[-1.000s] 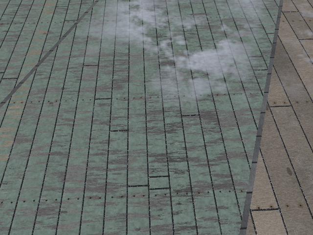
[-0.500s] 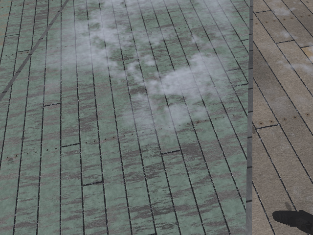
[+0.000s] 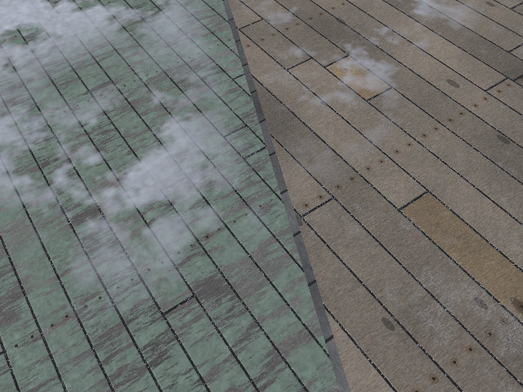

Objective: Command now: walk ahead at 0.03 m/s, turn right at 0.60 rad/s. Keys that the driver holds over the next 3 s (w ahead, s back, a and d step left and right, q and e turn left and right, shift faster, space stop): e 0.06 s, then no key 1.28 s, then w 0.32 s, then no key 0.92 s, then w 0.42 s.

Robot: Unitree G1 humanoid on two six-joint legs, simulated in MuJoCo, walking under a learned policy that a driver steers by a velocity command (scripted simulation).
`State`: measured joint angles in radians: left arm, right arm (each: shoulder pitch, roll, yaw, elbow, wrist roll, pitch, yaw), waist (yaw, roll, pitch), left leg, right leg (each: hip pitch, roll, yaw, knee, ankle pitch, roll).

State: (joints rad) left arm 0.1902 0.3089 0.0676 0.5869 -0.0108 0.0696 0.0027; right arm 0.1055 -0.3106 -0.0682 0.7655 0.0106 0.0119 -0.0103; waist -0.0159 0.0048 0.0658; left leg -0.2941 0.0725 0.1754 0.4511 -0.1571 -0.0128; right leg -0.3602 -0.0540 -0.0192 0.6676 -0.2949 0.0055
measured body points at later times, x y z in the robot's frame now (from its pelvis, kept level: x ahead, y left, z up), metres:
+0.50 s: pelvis +0.02 -0.01 +0.00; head +0.03 -0.01 +0.45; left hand +0.22 +0.21 -0.10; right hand +0.11 -0.30 -0.11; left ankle +0.03 +0.12 -0.74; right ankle +0.02 -0.12 -0.74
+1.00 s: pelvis +0.02 +0.01 +0.00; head +0.03 +0.01 +0.45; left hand +0.16 +0.25 -0.12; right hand +0.09 -0.26 -0.13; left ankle +0.03 +0.12 -0.73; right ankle +0.02 -0.12 -0.73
